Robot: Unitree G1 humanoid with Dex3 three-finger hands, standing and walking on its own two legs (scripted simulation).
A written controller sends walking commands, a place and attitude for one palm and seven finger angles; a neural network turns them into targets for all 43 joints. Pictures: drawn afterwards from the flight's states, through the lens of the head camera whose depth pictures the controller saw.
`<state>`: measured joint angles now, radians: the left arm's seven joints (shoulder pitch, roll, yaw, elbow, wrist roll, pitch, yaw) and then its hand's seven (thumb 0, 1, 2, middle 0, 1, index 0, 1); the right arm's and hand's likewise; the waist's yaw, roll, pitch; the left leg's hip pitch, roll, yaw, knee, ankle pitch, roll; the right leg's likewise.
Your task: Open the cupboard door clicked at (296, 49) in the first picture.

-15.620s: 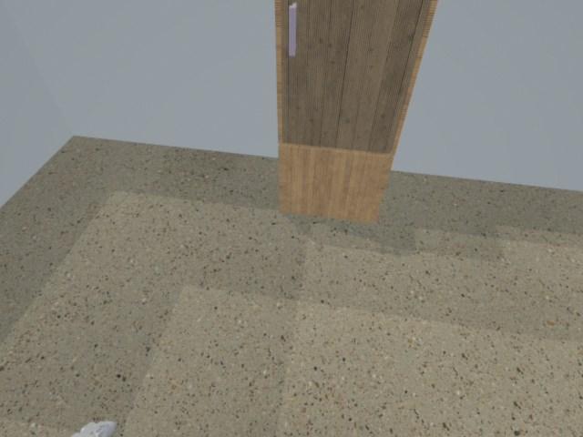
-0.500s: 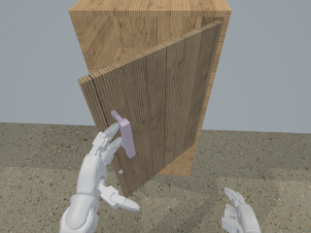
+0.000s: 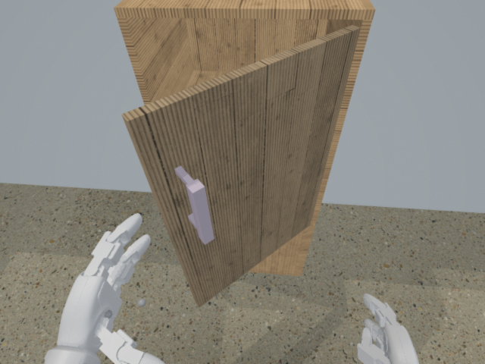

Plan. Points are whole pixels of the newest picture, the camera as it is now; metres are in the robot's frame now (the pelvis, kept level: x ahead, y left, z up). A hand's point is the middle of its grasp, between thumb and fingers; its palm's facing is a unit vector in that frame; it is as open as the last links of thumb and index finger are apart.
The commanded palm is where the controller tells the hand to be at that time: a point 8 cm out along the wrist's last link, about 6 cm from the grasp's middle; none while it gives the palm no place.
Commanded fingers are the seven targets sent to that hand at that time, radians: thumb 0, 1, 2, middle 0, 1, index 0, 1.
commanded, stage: draw the hand back to the body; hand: left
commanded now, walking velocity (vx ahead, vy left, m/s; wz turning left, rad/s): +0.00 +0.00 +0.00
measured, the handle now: (194, 206) +0.32 +0.10 +0.12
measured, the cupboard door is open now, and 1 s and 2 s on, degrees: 43 43 43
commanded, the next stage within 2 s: step back with the hand held close in 1.66 s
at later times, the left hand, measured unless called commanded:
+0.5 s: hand (103, 289) +0.18 +0.19 +0.13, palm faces -0.01 -1.00 -0.07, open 16.3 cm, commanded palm +0.15 +0.25 +0.15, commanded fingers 0.00 -0.43 0.33 -0.15 -0.30 -0.15 -0.30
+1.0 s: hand (48, 254) +0.21 +0.25 +0.16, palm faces +0.34 -0.87 -0.37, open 12.5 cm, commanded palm +0.16 +0.30 +0.19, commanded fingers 0.00 0.44 0.70 -0.18 -0.30 -0.18 -0.30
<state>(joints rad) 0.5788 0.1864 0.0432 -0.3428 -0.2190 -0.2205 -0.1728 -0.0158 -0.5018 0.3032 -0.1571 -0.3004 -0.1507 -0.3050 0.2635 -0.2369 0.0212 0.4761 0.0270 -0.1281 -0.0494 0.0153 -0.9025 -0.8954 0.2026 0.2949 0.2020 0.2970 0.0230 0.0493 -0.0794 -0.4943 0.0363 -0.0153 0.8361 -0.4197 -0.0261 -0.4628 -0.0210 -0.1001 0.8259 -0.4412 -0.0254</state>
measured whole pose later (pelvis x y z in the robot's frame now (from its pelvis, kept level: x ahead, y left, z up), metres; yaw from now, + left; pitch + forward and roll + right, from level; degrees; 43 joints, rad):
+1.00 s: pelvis +0.01 +0.03 +0.04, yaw -1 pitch -3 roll +0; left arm 0.51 0.31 0.21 -0.42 -0.04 -0.06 0.12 -0.01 0.11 0.57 -0.18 -0.30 -0.18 -0.31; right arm 0.20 -0.22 0.06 0.61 -0.01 -0.13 -0.09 0.02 -0.90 -0.90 0.20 0.30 0.20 0.30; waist 0.06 0.05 0.02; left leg -0.14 0.01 0.03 0.47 -0.27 0.01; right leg -0.12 -0.03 -0.07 0.44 -0.27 0.01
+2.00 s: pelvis -0.01 +0.02 +0.04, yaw -2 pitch -1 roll -1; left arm 0.53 0.37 0.37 -0.43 -0.05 -0.13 0.11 0.01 0.89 0.90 -0.21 -0.30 -0.21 -0.31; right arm 0.16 -0.24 0.00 0.58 0.00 -0.02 -0.08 0.01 -0.90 -0.90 0.20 0.30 0.20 0.30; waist 0.02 0.05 0.03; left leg -0.21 0.03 0.03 0.45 -0.22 0.00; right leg -0.17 -0.01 -0.06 0.39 -0.20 0.00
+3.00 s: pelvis -0.19 +0.05 +0.03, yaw -3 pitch +1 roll -2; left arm 0.52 0.43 0.40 -0.54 -0.05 -0.22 0.12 0.01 0.89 0.90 -0.21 -0.30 -0.21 -0.31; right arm 0.14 -0.18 0.02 0.66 -0.01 -0.10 -0.05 0.01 -0.90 -0.89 0.21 0.30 0.21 0.30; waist 0.04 -0.01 0.02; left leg -0.57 0.00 0.01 0.72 -0.27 -0.03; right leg -0.13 0.03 0.01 0.49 -0.38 0.00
